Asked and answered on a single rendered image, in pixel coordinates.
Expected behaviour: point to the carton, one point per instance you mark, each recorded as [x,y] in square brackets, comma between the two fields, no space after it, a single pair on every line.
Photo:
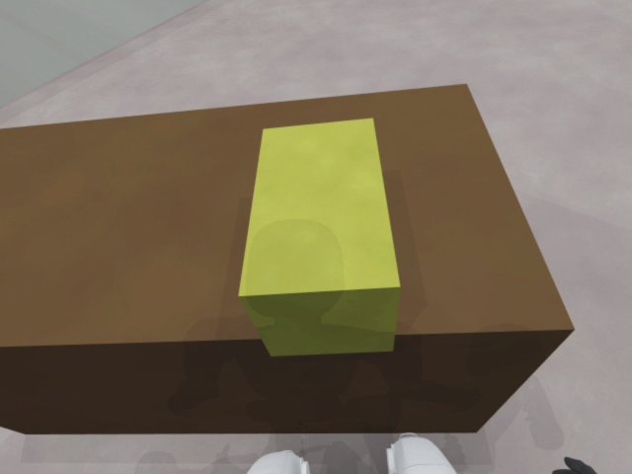
[319,273]

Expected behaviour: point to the left robot thigh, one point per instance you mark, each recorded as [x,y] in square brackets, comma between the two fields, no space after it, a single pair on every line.
[283,462]

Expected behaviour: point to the pedestal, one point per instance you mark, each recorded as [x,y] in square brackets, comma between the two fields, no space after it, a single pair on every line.
[122,242]

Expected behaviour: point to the robot thigh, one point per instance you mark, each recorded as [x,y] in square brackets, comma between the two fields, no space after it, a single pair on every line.
[283,462]
[416,455]

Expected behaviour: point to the right robot thigh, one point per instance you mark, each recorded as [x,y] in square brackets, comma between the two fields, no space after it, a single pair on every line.
[416,455]

